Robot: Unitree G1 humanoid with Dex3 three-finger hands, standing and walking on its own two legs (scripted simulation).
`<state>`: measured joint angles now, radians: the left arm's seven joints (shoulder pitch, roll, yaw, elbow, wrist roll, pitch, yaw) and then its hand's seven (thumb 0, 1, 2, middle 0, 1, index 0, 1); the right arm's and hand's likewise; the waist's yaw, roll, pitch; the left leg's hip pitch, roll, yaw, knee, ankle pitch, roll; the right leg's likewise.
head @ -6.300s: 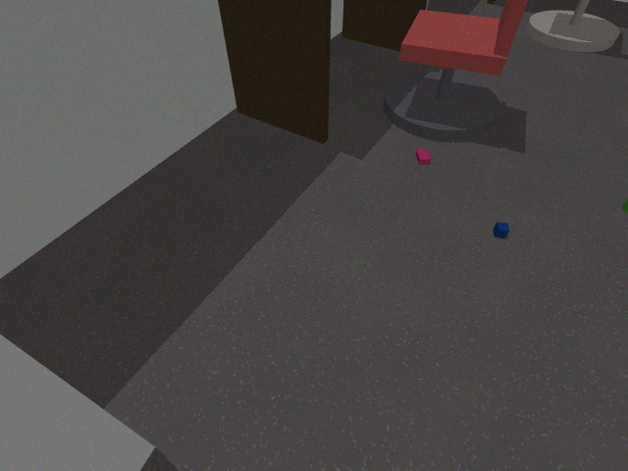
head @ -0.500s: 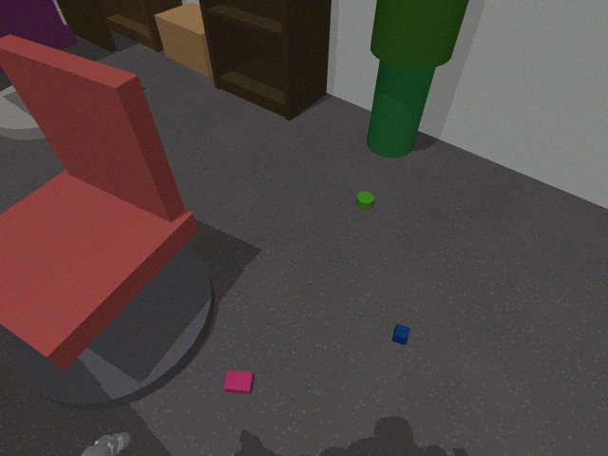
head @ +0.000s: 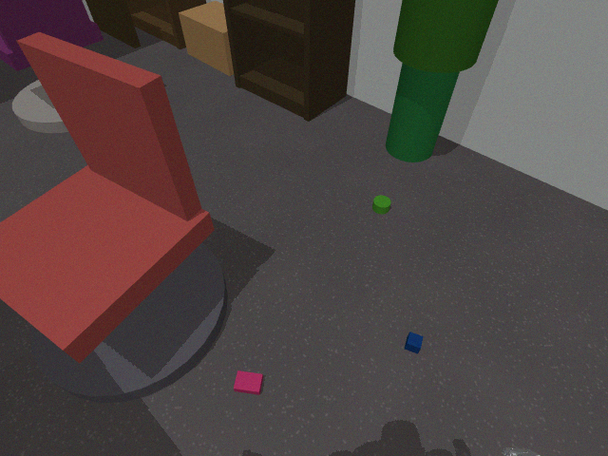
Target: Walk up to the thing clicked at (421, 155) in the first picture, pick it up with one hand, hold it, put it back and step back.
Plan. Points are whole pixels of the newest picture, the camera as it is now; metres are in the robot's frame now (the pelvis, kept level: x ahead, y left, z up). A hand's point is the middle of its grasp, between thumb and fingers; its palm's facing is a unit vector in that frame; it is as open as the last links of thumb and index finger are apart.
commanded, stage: walk up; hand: left
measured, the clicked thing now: (248, 382) +0.46 +0.20 -0.76
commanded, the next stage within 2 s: stand in 0.38 s
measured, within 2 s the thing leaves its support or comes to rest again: neither
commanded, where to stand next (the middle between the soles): +0.08 -0.02 m, yaw -1 degrees
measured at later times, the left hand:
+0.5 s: hand out of the picture +0.08 +0.25 -0.15, palm faces +0.02 -0.94 -0.34, open 7.4 cm
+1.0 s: hand out of the picture +0.07 +0.25 -0.15, palm faces -0.01 -0.94 -0.34, open 7.4 cm
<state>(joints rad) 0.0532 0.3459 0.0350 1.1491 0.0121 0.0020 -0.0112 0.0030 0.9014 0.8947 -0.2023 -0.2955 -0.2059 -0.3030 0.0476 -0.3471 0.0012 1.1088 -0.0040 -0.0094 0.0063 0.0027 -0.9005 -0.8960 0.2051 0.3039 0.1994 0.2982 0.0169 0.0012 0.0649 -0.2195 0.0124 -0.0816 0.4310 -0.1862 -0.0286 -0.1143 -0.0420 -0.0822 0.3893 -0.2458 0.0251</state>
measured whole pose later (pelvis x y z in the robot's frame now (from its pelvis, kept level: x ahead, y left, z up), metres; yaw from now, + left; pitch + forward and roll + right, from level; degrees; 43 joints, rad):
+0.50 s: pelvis +0.00 +0.00 +0.00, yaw +0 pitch -2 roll +0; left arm 0.07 0.35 0.03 1.14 0.01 0.00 -0.01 0.00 0.90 0.89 -0.20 -0.30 -0.21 -0.30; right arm 0.08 -0.35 0.00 1.12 -0.01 -0.01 0.00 0.00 -0.90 -0.90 0.20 0.30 0.20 0.30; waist 0.01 0.01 0.06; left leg -0.19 0.01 -0.08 0.38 -0.16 -0.03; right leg -0.09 -0.05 -0.09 0.36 -0.24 0.02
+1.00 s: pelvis +0.00 -0.01 +0.00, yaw -1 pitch -3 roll +0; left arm 0.10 0.35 0.02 1.15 0.01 -0.01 -0.01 0.00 0.90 0.89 -0.20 -0.30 -0.21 -0.30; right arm 0.09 -0.35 0.01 1.13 -0.01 0.00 0.01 0.00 -0.90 -0.90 0.20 0.30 0.20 0.30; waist 0.01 0.01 0.06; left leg -0.16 0.03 -0.07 0.35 -0.14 -0.04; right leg -0.07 -0.03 -0.08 0.33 -0.21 0.01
